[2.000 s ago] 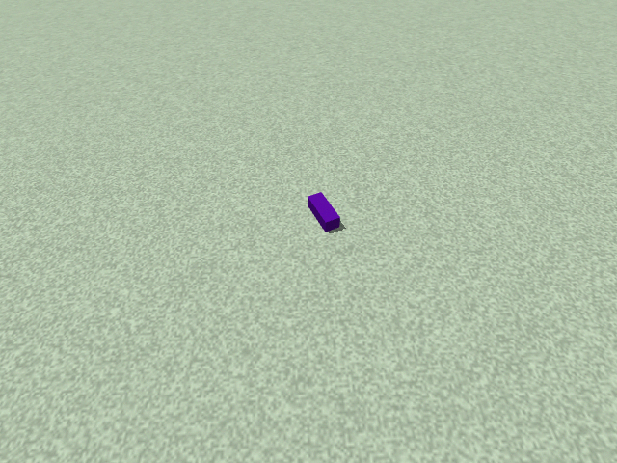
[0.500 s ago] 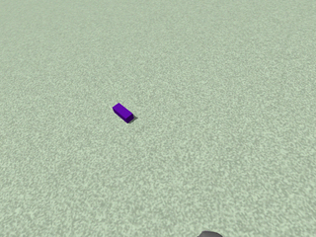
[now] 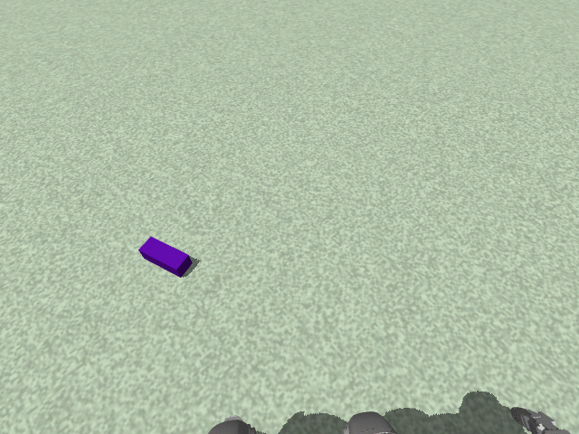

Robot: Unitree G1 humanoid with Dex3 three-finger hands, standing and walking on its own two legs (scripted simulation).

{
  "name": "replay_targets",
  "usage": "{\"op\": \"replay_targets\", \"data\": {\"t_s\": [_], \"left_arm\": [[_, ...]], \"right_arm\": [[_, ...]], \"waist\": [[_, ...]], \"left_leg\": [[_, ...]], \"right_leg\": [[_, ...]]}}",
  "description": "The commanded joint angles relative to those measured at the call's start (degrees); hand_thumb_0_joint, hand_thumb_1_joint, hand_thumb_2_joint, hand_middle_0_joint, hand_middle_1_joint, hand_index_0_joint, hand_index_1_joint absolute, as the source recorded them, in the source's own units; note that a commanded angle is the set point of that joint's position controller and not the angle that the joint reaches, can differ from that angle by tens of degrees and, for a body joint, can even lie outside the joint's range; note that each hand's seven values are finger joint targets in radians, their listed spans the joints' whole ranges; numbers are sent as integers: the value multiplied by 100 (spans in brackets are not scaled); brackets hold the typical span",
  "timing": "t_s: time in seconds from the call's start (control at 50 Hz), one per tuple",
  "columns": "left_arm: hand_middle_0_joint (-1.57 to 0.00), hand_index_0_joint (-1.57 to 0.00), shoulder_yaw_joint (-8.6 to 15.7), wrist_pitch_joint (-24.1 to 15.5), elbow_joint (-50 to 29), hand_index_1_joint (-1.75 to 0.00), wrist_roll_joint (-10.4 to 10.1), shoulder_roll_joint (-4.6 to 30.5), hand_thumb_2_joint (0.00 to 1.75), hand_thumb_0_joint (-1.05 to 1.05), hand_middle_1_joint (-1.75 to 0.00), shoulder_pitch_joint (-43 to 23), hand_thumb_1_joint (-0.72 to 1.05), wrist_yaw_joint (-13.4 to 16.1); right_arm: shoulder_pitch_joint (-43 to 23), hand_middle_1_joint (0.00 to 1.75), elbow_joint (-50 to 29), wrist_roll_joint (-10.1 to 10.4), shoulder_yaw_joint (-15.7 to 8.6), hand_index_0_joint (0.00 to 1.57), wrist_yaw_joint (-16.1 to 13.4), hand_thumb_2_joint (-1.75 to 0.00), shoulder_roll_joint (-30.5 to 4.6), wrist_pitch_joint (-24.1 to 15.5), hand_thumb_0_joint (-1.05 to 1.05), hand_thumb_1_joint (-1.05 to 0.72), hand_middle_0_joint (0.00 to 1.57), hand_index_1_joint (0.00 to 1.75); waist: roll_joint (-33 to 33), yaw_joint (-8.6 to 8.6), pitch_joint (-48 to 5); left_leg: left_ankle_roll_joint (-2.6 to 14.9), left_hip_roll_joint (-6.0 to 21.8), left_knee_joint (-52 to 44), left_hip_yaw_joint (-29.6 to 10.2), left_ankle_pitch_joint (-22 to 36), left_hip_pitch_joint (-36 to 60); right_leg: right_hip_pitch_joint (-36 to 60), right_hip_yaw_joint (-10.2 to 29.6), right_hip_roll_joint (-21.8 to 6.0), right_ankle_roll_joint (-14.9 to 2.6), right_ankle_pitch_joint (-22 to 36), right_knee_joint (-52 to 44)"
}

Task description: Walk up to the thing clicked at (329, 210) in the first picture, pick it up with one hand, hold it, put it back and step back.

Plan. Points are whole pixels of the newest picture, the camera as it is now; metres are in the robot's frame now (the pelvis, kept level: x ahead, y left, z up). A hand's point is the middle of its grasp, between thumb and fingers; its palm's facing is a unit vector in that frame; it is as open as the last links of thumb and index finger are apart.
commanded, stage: walk up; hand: left
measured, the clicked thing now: (165, 256) +0.84 +0.46 -0.71
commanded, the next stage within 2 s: none
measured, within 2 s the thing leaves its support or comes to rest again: neither
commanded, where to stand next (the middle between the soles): +0.37 +0.43 m, yaw -31 degrees
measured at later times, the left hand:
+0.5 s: hand out of the picture +0.23 +0.43 -0.09, palm faces -0.18 -0.76 -0.62, open 7.3 cm
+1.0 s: hand out of the picture +0.41 +0.58 -0.12, palm faces -0.36 -0.75 -0.56, open 7.3 cm
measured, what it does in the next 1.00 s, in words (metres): steps to the left, turning right: right foot, then left foot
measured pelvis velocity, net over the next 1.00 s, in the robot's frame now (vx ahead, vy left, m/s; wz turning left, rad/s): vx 0.23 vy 0.33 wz -0.36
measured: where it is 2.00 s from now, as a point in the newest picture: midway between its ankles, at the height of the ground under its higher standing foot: (141, 405)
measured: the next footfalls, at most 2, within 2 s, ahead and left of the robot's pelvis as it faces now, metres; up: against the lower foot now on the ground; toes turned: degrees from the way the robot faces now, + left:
right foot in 0.24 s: +0.19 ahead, -0.04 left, +0.00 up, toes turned -12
left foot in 0.66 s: +0.27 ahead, +0.38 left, +0.00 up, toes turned -12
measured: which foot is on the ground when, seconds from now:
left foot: down 0.00-0.24, up 0.26-0.64, down 0.66-0.98, up 1.00-1.00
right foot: up 0.00-0.22, down 0.24-0.66, up 0.68-0.96, down 0.98-1.00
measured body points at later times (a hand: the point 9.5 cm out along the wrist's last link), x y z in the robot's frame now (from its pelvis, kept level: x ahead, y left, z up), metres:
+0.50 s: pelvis +0.12 +0.13 +0.00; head +0.14 +0.07 +0.44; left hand +0.24 +0.47 -0.05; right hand +0.17 -0.21 -0.13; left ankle +0.20 +0.32 -0.64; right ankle +0.15 -0.03 -0.70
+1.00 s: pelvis +0.23 +0.33 +0.00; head +0.26 +0.28 +0.44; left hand +0.42 +0.61 -0.08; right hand +0.14 +0.02 -0.13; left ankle +0.23 +0.39 -0.69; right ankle +0.27 +0.23 -0.71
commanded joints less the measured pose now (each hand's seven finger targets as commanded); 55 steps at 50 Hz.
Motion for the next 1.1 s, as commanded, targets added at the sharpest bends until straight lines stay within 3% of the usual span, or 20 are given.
{"op": "replay_targets", "data": {"t_s": [0.0, 0.1, 0.18, 0.2, 0.22, 0.24, 0.26, 0.36, 0.56, 0.62, 0.64, 0.66, 0.68, 0.72, 0.88, 0.92, 0.94, 0.96, 0.98, 1.08], "left_arm": [[-20, -20, 368, -170, -122, -30, -163, 1192, 90, 0, -30, 708, 90, -17], [-20, -20, 294, -182, -291, -30, -155, 731, 90, 0, -30, 530, 90, -7], [-20, -20, 511, -194, -32, -30, -72, 859, 90, 0, -30, 1622, 90, 92], [-20, -20, 695, -201, -1, -30, 11, 1293, 90, 0, -30, 2031, 90, 169], [-20, -20, 787, -206, -153, -30, 69, 1678, 90, 0, -30, 2088, 90, 247], [-20, -20, 721, -199, -521, -30, 27, 1816, 90, 0, -30, 1510, 90, 274], [-20, -20, 714, -182, -688, -30, -63, 1771, 90, 0, -30, 1017, 90, 312], [-20, -20, 666, -295, -757, -30, 81, 1502, 90, 0, -30, 538, 90, 236], [-20, -20, 850, -291, -750, -30, 235, 2087, 90, 0, -30, 749, 90, 279], [-20, -20, 691, -229, -786, -30, 186, 1745, 90, 0, -30, 202, 90, 313], [-20, -20, 452, -182, -758, -30, 154, 1078, 90, 0, -30, 306, 90, 336], [-20, -20, 319, -206, -880, -30, 88, 831, 90, 0, -30, 28, 90, 422], [-20, -20, 342, -231, -709, -30, 132, 1157, 90, 0, -30, -88, 90, 489], [-20, -20, 434, -182, -228, -30, -63, 1410, 90, 0, -30, 253, 90, 396], [-20, -20, 358, -175, -205, -30, -120, 862, 90, 0, -30, 805, 90, 228], [-20, -20, 502, -192, -15, -30, -88, 981, 90, 0, -30, 1790, 90, 297], [-20, -20, 661, -205, -60, -30, 15, 1409, 90, 0, -30, 2091, 90, 374], [-20, -20, 724, -202, -351, -30, 73, 1715, 90, 0, -30, 1942, 90, 426], [-20, -20, 691, -160, -606, -30, 42, 1735, 90, 0, -30, 1260, 90, 447], [-20, -20, 588, -244, -744, -30, 110, 1427, 90, 0, -30, 402, 90, 359]], "right_arm": [[159, 30, -519, 20, -375, 20, -206, -90, -1298, -139, 0, -90, 20, 30], [395, 30, -640, -163, -228, 20, -230, -90, -1084, -71, 0, -90, 20, 30], [-423, 30, -1033, -94, -118, 20, -169, -90, -967, 105, 0, -90, 20, 30], [-383, 30, -1133, -84, -40, 20, -156, -90, -732, 108, 0, -90, 20, 30], [80, 30, -1114, -98, 32, 20, -170, -90, -553, 166, 0, -90, 20, 30], [291, 30, -1028, -137, -125, 20, -197, -90, -1057, 305, 0, -90, 20, 30], [264, 30, -937, -128, -274, 20, -230, -90, -1411, 381, 0, -90, 20, 30], [507, 30, -508, -108, -259, 20, -140, -90, -1345, 416, 0, -90, 20, 30], [-84, 30, -836, -116, -336, 20, -68, -90, -1370, 342, 0, -90, 20, 30], [1204, 30, -438, -163, -472, 20, -112, -90, -1427, 220, 0, -90, 20, 30], [1678, 30, -293, -249, -565, 20, -170, -90, -1744, 161, 0, -90, 20, 30], [1184, 30, -421, -94, -636, 20, -217, -90, -2428, 123, 0, -90, 20, 30], [593, 30, -483, -15, -625, 20, -233, -90, -2549, 105, 0, -90, 20, 30], [269, 30, -627, -74, -397, 20, -316, -90, -1782, 119, 0, -90, 20, 30], [271, 30, -691, -159, -165, 20, -328, -90, -1228, 182, 0, -90, 20, 30], [-267, 30, -983, -95, -108, 20, -287, -90, -1110, 245, 0, -90, 20, 30], [31, 30, -1032, -24, -22, 20, -288, -90, -798, 229, 0, -90, 20, 30], [496, 30, -1032, -30, 14, 20, -295, -90, -658, 268, 0, -90, 20, 30], [502, 30, -929, -98, -187, 20, -395, -90, -1250, 410, 0, -90, 20, 30], [585, 30, -594, -100, -277, 20, -277, -90, -1357, 463, 0, -90, 20, 30]], "waist": [[1337, 55, -756], [1174, -88, -803], [413, 735, -1075], [-447, 998, -1203], [-1316, 919, -1231], [-453, 664, -1044], [-167, 547, -808], [-463, 197, -360], [-1070, 386, -680], [-461, -430, -1116], [1042, -750, -1009], [2648, -564, -596], [2166, -235, -280], [746, -36, -35], [1201, 227, -418], [514, 935, -752], [-337, 1116, -1041], [-1048, 882, -1456], [-60, 732, -1460], [-219, 304, -435]], "left_leg": [[1012, 982, -2391, -1383, 687, 1667], [1450, 1080, -1945, -605, 3124, 2055], [819, 721, -704, 39, 1615, 216], [480, 390, 429, 243, 700, -808], [137, -135, 1742, 43, -1501, -1769], [-118, -147, 2700, -852, -1688, -1809], [-134, 52, 3184, -1146, -1642, -1827], [-14, 274, 2857, -1014, -514, -1155], [125, 208, 1383, -563, -1279, -599], [144, -162, -244, -271, -801, 1325], [256, 261, -1605, -1253, -1721, 2007], [672, 1571, -2780, -3796, -1059, 1696], [1266, 1878, -3095, -4505, -1404, 1073], [796, 1213, -2193, -2557, -333, 978], [1102, 812, -1209, -979, 3170, 1367], [644, 493, -107, -466, 2746, 376], [218, 156, 1085, -322, 1692, -405], [-98, -259, 2224, -531, -1660, -1496], [-161, -86, 3228, -1119, -1851, -1483], [49, 175, 3284, -1074, -748, -987]], "right_leg": [[-1047, -713, -237, -30, 445, -229], [-503, -1231, -98, 57, 473, -1907], [2249, -1138, -1, -148, 2202, -3520], [3242, -379, -310, -334, 1735, -3732], [3401, 1877, -1667, -758, 639, -4529], [2498, 3447, -2491, -1414, -558, -5062], [1951, 3611, -2601, -1778, -1241, -5195], [479, 1268, -1249, -1022, 0, -4566], [19, 1336, -1132, -1153, 203, -3640], [-884, 546, -781, -645, 1059, -1968], [-1880, -301, 75, -275, 721, -217], [-3063, -611, 865, -81, -1125, 557], [-2735, -207, 362, -193, -907, 1082], [-2344, -205, 204, -49, -105, 764], [-102, -1173, 127, -102, 452, -2168], [1825, -1049, 69, -202, 1905, -3710], [2821, 41, -421, -406, 1701, -4142], [3461, 2617, -2160, -1066, 1851, -4338], [2645, 3371, -2806, -1816, 1259, -4614], [509, 1211, -1436, -1181, 529, -4258]]}}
